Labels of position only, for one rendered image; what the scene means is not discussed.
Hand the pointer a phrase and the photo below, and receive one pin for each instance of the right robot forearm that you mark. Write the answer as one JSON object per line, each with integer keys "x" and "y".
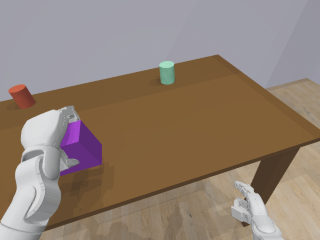
{"x": 264, "y": 228}

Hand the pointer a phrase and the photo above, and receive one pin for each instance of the sponge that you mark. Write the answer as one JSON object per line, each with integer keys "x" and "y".
{"x": 79, "y": 143}

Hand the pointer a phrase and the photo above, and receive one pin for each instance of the left robot forearm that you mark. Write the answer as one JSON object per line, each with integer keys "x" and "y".
{"x": 37, "y": 196}

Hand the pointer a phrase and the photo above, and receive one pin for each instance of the table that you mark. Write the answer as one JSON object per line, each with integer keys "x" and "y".
{"x": 158, "y": 137}

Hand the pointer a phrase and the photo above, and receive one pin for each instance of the right robot hand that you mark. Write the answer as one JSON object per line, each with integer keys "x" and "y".
{"x": 244, "y": 210}

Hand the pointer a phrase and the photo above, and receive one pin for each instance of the left robot hand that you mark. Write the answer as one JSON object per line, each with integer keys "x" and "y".
{"x": 49, "y": 129}

